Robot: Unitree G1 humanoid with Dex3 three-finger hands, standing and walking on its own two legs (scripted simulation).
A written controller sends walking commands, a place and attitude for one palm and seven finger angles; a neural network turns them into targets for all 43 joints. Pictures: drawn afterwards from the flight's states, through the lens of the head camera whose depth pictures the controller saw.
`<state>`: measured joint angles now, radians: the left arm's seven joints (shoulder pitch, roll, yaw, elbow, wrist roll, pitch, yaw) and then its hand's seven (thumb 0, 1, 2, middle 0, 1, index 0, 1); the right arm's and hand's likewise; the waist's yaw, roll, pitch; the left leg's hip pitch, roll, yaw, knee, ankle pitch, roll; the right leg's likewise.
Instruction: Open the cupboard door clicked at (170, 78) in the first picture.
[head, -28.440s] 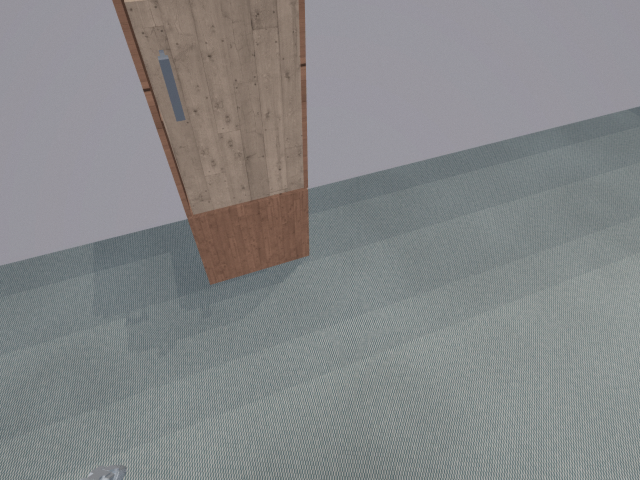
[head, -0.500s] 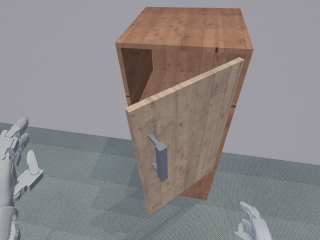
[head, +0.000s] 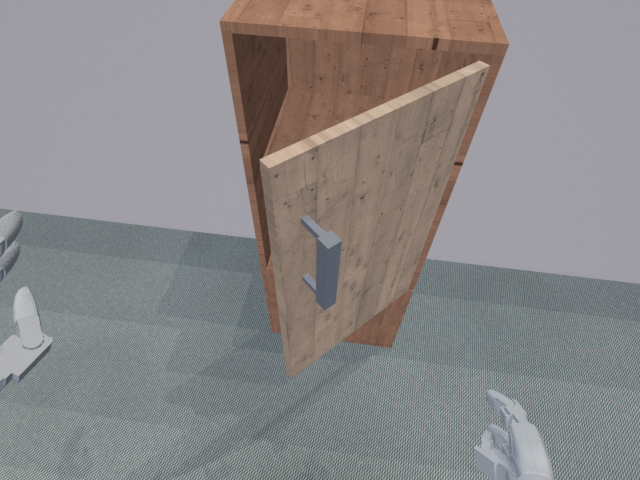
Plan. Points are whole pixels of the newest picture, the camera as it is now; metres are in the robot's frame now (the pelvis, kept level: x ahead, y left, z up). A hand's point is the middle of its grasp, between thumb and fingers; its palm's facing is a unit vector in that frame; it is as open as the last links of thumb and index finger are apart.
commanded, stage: step back with the hand held close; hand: left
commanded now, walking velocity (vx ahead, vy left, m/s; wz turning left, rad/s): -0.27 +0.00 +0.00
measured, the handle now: (317, 264) +0.38 +0.03 +0.05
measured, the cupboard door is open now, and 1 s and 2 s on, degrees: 46 46 46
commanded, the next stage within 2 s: stop stepping back and stand still in 0.72 s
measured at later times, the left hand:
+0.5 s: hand out of the picture +0.12 +0.28 +0.16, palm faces +0.45 -0.77 -0.45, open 7.4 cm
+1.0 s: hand out of the picture +0.04 +0.23 +0.16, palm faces +0.32 -0.80 -0.50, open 7.4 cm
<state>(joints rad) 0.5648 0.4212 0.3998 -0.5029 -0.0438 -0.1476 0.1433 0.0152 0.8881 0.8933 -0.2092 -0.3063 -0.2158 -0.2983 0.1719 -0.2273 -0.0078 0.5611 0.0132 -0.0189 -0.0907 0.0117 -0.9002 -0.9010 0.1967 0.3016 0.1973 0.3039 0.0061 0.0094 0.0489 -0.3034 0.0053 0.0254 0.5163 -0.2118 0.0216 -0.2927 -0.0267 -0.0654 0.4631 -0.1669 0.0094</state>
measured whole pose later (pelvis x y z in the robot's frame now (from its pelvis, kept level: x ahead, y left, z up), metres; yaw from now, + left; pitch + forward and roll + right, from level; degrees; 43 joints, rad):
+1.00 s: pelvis -0.17 -0.02 -0.01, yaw -2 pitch +2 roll -2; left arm 0.62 0.47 0.43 -0.54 -0.06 -0.19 0.13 0.01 0.88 0.89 -0.21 -0.31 -0.22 -0.30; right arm 0.22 -0.23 0.01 0.62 0.00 -0.09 -0.08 0.01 -0.90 -0.90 0.20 0.30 0.20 0.30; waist -0.02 -0.01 -0.04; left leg -0.38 -0.01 0.01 0.56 -0.21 0.02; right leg -0.14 0.04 -0.01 0.49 -0.38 -0.01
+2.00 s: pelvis -0.23 -0.02 +0.00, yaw +4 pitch -1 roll -1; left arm 0.29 0.19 0.03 1.00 0.01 0.03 0.02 -0.03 1.01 0.89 -0.20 -0.30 -0.21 -0.30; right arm 0.28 -0.18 0.02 1.04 -0.03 0.03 -0.02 0.01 -0.90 -0.90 0.19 0.30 0.20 0.30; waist -0.01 -0.02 0.06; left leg -0.29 0.00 -0.01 0.50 -0.19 0.01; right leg -0.16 0.01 -0.10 0.47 -0.29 -0.04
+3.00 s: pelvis -0.21 -0.03 +0.00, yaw +4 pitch -2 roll +0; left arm 0.30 0.13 0.02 1.16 0.00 -0.01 0.03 0.00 0.91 0.89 -0.19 -0.30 -0.20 -0.30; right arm 0.28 -0.13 0.01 1.15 -0.02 0.01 -0.03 0.00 -0.90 -0.90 0.19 0.30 0.19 0.30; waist -0.01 0.03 0.05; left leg -0.21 0.00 -0.01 0.43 -0.18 0.00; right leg -0.10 0.02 -0.10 0.42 -0.29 -0.05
